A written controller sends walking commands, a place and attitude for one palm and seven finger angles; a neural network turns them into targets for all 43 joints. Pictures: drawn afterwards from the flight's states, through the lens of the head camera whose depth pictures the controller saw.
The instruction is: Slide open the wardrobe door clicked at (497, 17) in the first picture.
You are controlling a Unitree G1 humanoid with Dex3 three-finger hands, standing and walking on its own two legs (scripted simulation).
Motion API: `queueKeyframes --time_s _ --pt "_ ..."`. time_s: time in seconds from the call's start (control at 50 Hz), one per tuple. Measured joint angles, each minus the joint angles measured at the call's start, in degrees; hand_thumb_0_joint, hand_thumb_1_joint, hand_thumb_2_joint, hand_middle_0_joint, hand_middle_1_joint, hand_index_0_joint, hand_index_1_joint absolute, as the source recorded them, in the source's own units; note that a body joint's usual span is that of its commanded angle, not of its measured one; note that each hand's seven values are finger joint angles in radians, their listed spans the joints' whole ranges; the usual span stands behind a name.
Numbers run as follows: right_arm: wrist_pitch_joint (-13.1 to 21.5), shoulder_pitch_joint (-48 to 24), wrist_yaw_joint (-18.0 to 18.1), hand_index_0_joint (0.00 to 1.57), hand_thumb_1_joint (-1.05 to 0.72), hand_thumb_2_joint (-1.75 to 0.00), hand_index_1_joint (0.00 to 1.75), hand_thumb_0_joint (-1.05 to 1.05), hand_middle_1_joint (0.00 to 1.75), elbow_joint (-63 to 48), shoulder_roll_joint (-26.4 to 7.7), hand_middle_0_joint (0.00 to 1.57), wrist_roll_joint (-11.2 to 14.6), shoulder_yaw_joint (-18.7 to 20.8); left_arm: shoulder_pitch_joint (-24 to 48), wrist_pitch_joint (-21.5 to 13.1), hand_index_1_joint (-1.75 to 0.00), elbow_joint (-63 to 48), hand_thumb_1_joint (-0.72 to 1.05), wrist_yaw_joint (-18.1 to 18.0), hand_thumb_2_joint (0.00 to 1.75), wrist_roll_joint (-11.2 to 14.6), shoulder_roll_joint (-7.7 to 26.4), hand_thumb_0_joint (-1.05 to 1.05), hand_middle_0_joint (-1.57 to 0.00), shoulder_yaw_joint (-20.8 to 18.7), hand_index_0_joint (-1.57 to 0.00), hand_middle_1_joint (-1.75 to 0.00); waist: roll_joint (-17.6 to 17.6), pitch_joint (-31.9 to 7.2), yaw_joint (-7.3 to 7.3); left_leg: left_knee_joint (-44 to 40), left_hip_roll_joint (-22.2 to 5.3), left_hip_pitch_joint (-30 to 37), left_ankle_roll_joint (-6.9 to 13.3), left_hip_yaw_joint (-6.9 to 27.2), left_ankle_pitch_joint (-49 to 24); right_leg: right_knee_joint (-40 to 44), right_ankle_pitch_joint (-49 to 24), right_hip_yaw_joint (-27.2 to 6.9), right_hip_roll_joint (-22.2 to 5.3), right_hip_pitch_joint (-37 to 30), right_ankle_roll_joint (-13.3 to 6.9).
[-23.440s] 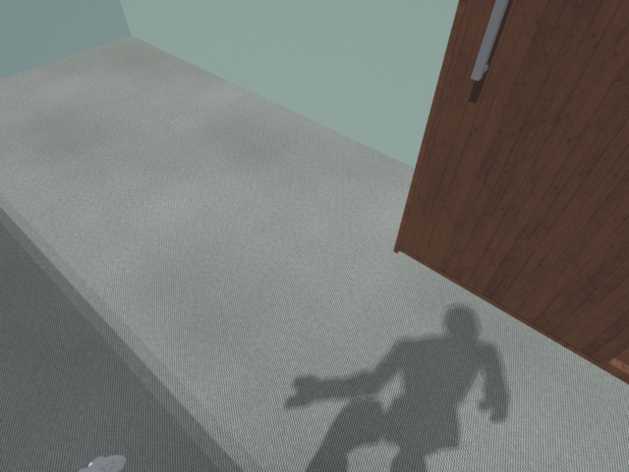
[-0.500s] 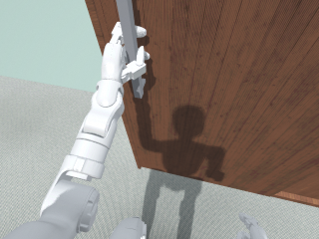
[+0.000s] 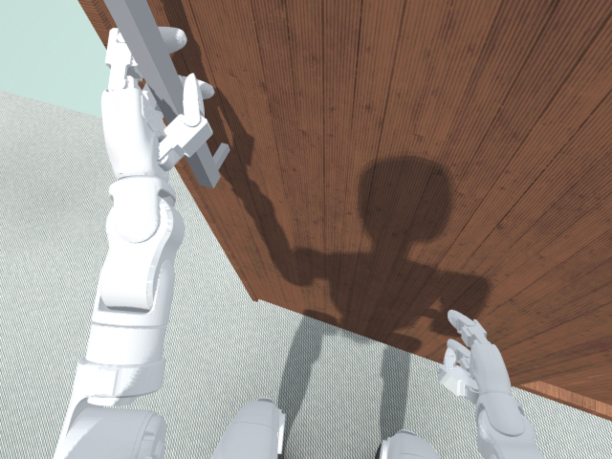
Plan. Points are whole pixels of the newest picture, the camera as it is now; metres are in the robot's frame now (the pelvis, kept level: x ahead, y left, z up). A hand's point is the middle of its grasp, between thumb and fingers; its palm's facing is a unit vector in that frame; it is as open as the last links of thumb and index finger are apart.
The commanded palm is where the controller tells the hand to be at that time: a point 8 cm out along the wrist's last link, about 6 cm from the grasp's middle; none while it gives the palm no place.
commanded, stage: step sideways, sliding the door along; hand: left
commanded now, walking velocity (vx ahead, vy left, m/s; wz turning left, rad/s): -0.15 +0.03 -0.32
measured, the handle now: (183, 87) +0.44 +0.19 +0.19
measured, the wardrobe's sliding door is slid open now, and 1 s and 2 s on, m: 0.01 0.14 0.29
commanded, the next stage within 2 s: none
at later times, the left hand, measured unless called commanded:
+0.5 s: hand (258, 137) +0.38 +0.10 +0.19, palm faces +0.22 -0.97 +0.06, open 6.7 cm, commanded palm +0.33 +0.07 +0.20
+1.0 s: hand (326, 157) +0.36 +0.04 +0.19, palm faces +0.11 -0.99 -0.06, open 6.4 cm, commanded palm +0.32 +0.02 +0.19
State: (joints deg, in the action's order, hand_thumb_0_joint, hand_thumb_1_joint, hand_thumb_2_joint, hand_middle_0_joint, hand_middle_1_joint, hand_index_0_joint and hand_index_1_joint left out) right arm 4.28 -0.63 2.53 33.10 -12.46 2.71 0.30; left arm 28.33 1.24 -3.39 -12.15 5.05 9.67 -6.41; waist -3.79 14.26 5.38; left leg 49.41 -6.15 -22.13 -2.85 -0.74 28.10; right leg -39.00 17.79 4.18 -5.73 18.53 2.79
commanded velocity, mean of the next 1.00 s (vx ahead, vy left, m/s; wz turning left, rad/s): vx -0.28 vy -0.17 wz -0.20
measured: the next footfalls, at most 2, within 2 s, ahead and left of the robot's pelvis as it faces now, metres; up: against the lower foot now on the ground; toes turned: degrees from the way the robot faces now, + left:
left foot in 0.04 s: +0.06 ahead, +0.08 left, +0.01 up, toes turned +3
right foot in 0.28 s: +0.10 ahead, -0.17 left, +0.00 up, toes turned -7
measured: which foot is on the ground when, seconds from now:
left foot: up 0.00-0.02, down 0.04-1.00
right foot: down 0.00-0.04, up 0.06-0.26, down 0.28-0.48, up 0.50-0.94, down 0.96-1.00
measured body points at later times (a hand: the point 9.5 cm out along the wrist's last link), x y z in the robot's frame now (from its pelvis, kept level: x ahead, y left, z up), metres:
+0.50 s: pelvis +0.08 -0.02 +0.00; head +0.16 -0.02 +0.45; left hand +0.36 +0.15 +0.19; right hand +0.28 -0.25 -0.09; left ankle +0.05 +0.09 -0.72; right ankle +0.07 -0.17 -0.70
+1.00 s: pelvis +0.06 -0.07 +0.00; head +0.11 -0.07 +0.45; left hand +0.35 +0.09 +0.20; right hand +0.27 -0.26 -0.07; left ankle +0.05 +0.09 -0.72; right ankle +0.08 -0.19 -0.72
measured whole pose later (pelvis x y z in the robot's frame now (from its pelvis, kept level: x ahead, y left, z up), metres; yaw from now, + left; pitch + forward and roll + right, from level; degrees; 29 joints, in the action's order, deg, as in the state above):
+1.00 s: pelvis +0.06 -0.07 +0.00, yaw -9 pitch -2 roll -2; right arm 3.4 4.3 -0.6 29.0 -8.9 1.0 -4.6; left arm -0.7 2.5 -28.4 -11.3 0.6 7.2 1.2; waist -2.9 8.5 6.6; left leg 38.7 -11.8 -13.0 -4.3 -6.6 21.8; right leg -32.1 11.6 4.8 1.3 16.8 -0.5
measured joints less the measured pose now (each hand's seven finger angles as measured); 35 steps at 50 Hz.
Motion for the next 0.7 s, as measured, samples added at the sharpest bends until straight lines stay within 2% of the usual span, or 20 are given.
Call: queueKeyframes --time_s 0.02,0.04,0.06,0.1,0.14,0.2,0.26,0.28,0.32,0.34,0.4,0.44,0.48,0.52,0.58,0.6,0.64,0.7 --pt "0.1 0.5 0.4 0.20 -0.90 -0.90 0.30 0.01 0.30 0.3 -0.8 0.20 0.0 0.5 -1.3 0.1 -1.36 -1.7 0.74 -0.4 0.85 -0.2 -0.7 -0.03 -0.45 0.2 -0.15 -1.40 -0.1 -0.2 -0.39 -5.3 0.8 1.4 0.5 -2.0 -6.5 -1.1 -1.2 0.0 0.2 0.7 -0.2" --pt "0.0 1.3 0.4 0.20 -0.90 -0.90 0.30 0.01 0.30 0.3 -1.4 0.20 0.0 1.2 -2.4 0.4 -1.36 -3.3 0.74 -0.6 0.84 -0.6 -1.3 -0.03 -0.45 0.7 -0.15 -1.40 -0.8 -0.8 -0.35 -9.5 0.1 3.2 1.8 -3.4 -13.3 -3.2 -2.6 0.0 1.1 1.8 -0.1" --pt "-0.4 2.2 0.2 0.20 -0.90 -0.90 0.30 0.01 0.30 0.3 -1.5 0.20 0.1 2.2 -3.2 0.5 -1.34 -4.3 0.74 -0.4 0.84 -0.9 -1.3 -0.03 -0.45 1.3 -0.15 -1.40 -0.4 -0.9 0.34 -10.8 -0.5 4.4 2.2 -4.0 -12.4 -6.9 0.1 -1.1 1.8 3.2 -0.1" --pt "-1.2 4.1 -1.0 0.20 -0.91 -0.90 0.30 0.01 0.30 -0.3 -1.3 0.20 0.3 3.2 -4.7 0.2 -1.32 -5.7 0.75 0.1 0.83 -1.4 -1.5 -0.03 -0.45 2.5 -0.14 -1.40 0.6 -0.7 2.04 -12.0 -1.3 6.6 1.7 -4.8 -8.2 -14.7 7.6 -3.3 3.3 5.5 -0.6" --pt "-0.8 5.6 -2.1 0.20 -0.91 -0.90 0.30 0.01 0.30 -0.9 -1.1 0.19 0.5 3.0 -7.0 -0.2 -1.30 -7.6 0.75 0.1 0.82 -1.9 -1.7 -0.02 -0.45 3.0 -0.15 -1.40 0.9 -0.5 2.83 -13.9 -2.2 8.9 0.8 -5.2 -7.0 -18.0 9.1 -3.4 4.0 6.2 -1.2" --pt "0.1 7.0 -2.8 0.20 -0.91 -0.90 0.30 0.01 0.30 -2.2 -0.5 0.19 0.4 2.0 -11.3 -0.2 -1.29 -11.3 0.75 -0.4 0.83 -1.9 -2.1 -0.02 -0.45 3.0 -0.15 -1.40 0.5 -0.4 3.46 -16.8 -3.3 11.9 -0.6 -5.9 -7.5 -14.6 6.1 -2.1 4.3 5.1 -1.4" --pt "0.9 7.5 -3.1 0.20 -0.91 -0.90 0.30 0.01 0.30 -3.7 0.6 0.19 0.3 0.6 -15.1 0.6 -1.28 -15.1 0.74 -1.0 0.84 -1.8 -2.5 -0.03 -0.45 2.4 -0.15 -1.40 0.0 -0.7 3.82 -15.8 -4.2 13.2 -1.6 -6.5 -6.2 -4.6 -1.5 -1.0 4.6 1.7 -1.5" --pt "1.1 7.6 -3.1 0.20 -0.91 -0.90 0.30 0.01 0.30 -4.1 1.0 0.19 0.3 0.1 -16.1 1.2 -1.28 -16.4 0.74 -1.3 0.84 -1.8 -2.6 -0.03 -0.45 2.2 -0.14 -1.40 0.1 -1.0 3.82 -14.0 -4.3 12.9 -1.7 -6.7 -5.3 -0.6 -6.1 -0.7 4.4 0.0 -1.5" --pt "1.6 7.5 -2.8 0.20 -0.90 -0.90 0.31 0.01 0.30 -4.3 1.3 0.20 0.2 -0.6 -18.2 1.7 -1.27 -18.4 0.74 -1.8 0.85 -2.3 -3.7 -0.03 -0.45 2.0 -0.13 -1.40 -0.6 -1.8 2.86 -8.1 -5.2 10.2 -1.2 -6.2 -5.4 2.0 -1.8 0.7 4.4 -2.5 -2.1" --pt "2.0 8.2 -2.6 0.22 -0.90 -0.90 0.32 0.01 0.30 -4.4 1.2 0.20 0.1 -0.6 -19.6 1.4 -1.28 -19.5 0.74 -2.3 0.85 -2.7 -4.5 -0.03 -0.45 2.0 -0.13 -1.40 -0.3 -2.4 2.31 -4.1 -4.3 7.8 -0.7 -5.0 -5.6 1.8 0.5 0.9 4.2 -2.2 -2.3" --pt "1.6 8.2 -2.2 0.26 -0.90 -0.90 0.34 0.01 0.30 -3.4 0.3 0.20 -0.3 -0.5 -23.9 0.9 -1.27 -23.5 0.73 -3.6 0.84 -4.2 -7.0 -0.02 -0.45 3.7 -0.15 -1.40 1.6 -3.7 1.31 4.2 2.1 2.1 0.6 -1.0 2.4 1.3 1.2 -1.6 2.7 -0.2 -2.2" --pt "0.7 7.5 -2.1 0.26 -0.90 -0.90 0.34 0.01 0.30 -2.4 -0.3 0.20 -0.3 0.1 -26.7 0.5 -1.26 -26.0 0.73 -3.8 0.83 -5.1 -8.6 -0.01 -0.45 6.0 -0.16 -1.40 2.2 -3.9 0.11 -0.8 4.2 1.6 0.9 -1.2 -0.8 0.7 -0.8 -2.9 2.3 0.6 -2.7" --pt "-0.7 7.7 -2.3 0.25 -0.90 -0.90 0.34 0.01 0.30 -2.3 -1.1 0.20 -0.4 1.0 -29.5 0.0 -1.24 -28.3 0.74 -3.0 0.82 -5.4 -9.6 0.00 -0.45 8.9 -0.16 -1.40 1.3 -4.7 -0.16 -10.3 2.7 4.6 2.0 -3.2 -14.6 -2.8 -3.0 -3.5 3.5 2.4 -2.3" --pt "-2.0 8.2 -2.8 0.24 -0.91 -0.90 0.33 0.01 0.30 -2.3 -0.8 0.20 -0.5 2.2 -31.5 -1.3 -1.20 -28.8 0.76 -1.5 0.82 -5.5 -8.8 0.00 -0.45 11.6 -0.14 -1.40 1.5 -5.4 0.77 -12.0 1.9 7.1 3.4 -5.0 -8.9 -12.8 4.7 -5.1 4.5 6.0 -2.1" --pt "-2.8 7.9 -3.4 0.22 -0.91 -0.90 0.32 0.01 0.30 -2.5 0.6 0.19 -1.1 1.5 -33.6 -3.5 -1.19 -28.8 0.76 0.1 0.82 -5.0 -7.0 0.01 -0.41 14.1 -0.13 -1.40 2.4 -5.3 1.07 -14.4 1.1 9.9 3.5 -6.3 -4.9 -25.6 10.7 -5.3 5.3 9.8 -1.8" --pt "-2.9 7.7 -3.5 0.21 -0.91 -0.90 0.32 0.01 0.30 -2.5 1.1 0.19 -1.3 1.1 -34.3 -3.8 -1.19 -29.0 0.76 0.5 0.82 -4.7 -6.4 0.01 -0.41 14.7 -0.13 -1.40 2.5 -5.1 1.16 -15.6 0.5 10.8 2.0 -6.7 -6.0 -27.2 10.8 -4.7 5.5 10.3 -1.6" --pt "-2.8 7.4 -3.9 0.20 -0.91 -0.90 0.31 0.01 0.30 -3.1 1.8 0.19 -1.5 0.1 -35.3 -4.3 -1.21 -29.1 0.76 1.2 0.81 -4.5 -5.8 0.01 -0.40 15.6 -0.13 -1.40 2.2 -4.8 1.63 -18.1 -0.6 12.7 2.3 -7.6 -7.0 -26.5 9.1 -2.9 5.7 10.7 -1.4" --pt "-3.3 6.7 -3.8 0.18 -0.91 -0.90 0.30 0.01 0.30 -3.6 3.1 0.20 -1.8 -1.0 -36.0 -3.9 -1.26 -29.1 0.76 2.3 0.82 -4.3 -4.7 0.01 -0.40 16.2 -0.15 -1.40 1.6 -4.4 2.21 -21.6 -2.1 15.1 2.6 -8.9 -8.5 -21.0 5.7 -0.5 6.0 9.6 -1.0"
